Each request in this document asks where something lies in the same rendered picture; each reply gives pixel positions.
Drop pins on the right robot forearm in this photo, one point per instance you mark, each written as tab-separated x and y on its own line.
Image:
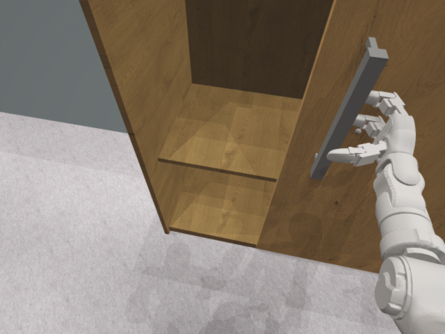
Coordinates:
400	209

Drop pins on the wardrobe door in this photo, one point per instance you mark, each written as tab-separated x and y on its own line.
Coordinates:
333	220

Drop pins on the right robot hand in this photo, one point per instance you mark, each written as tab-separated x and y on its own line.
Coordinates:
398	134

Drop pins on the handle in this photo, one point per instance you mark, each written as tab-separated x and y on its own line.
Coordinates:
363	82

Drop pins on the robot right upper arm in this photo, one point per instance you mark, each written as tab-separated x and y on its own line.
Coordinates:
412	293

